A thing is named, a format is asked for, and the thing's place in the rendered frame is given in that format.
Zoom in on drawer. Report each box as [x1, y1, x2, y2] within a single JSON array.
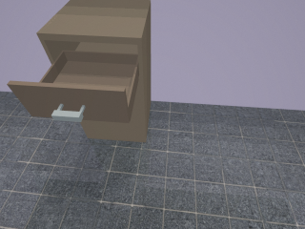
[[7, 50, 139, 123]]

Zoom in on handle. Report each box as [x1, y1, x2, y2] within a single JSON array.
[[51, 104, 86, 122]]

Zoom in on cabinet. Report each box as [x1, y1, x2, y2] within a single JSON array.
[[36, 0, 152, 143]]

